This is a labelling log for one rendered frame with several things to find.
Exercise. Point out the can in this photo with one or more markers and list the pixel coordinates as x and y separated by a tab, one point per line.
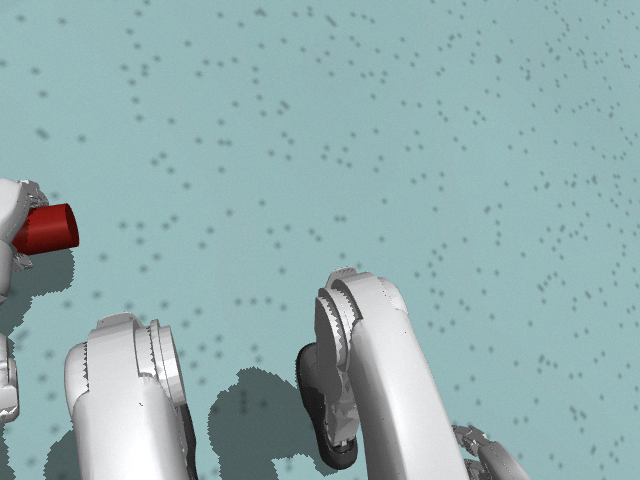
46	229

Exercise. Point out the left robot hand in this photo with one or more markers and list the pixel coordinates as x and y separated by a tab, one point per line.
16	199

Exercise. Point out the right robot foot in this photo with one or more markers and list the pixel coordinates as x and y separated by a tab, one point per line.
312	394

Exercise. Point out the right robot hand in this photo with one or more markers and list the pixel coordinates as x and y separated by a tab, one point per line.
496	462

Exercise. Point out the left robot foot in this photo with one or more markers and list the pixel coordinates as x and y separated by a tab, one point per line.
191	442

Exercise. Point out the left robot arm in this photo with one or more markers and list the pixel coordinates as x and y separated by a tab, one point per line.
9	392

